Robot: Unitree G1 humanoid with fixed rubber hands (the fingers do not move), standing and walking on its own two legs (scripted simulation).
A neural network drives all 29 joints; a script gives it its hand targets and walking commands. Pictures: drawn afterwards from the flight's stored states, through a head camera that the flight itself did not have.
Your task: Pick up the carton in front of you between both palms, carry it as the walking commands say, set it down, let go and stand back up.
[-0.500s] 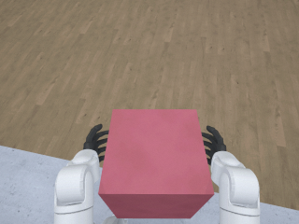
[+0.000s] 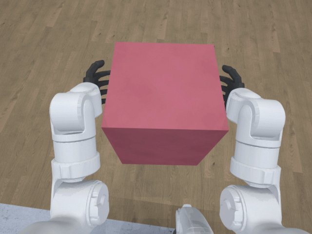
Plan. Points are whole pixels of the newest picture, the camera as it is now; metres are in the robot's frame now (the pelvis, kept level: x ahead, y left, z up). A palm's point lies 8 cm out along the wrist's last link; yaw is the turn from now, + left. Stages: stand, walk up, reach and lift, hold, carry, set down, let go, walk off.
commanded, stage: carry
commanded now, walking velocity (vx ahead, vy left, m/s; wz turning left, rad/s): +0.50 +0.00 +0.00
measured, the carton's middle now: (161, 112) +0.39 -0.01 +0.08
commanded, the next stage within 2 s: none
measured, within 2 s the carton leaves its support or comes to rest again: neither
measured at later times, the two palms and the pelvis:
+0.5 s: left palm (103, 8) +0.72 +0.16 +0.16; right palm (198, 8) +0.74 -0.14 +0.15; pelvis +0.35 -0.02 +0.01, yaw +1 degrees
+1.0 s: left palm out of the picture +0.96 +0.13 +0.23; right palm out of the picture +0.97 -0.17 +0.22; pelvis +0.58 -0.01 +0.06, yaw +0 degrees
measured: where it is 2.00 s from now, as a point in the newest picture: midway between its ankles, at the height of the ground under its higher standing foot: (150, 151)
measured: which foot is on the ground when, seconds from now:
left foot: down 0.00-0.18, up 0.20-0.52, down 0.54-1.00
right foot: up 0.00-0.16, down 0.18-0.56, up 0.58-0.84, down 0.86-1.00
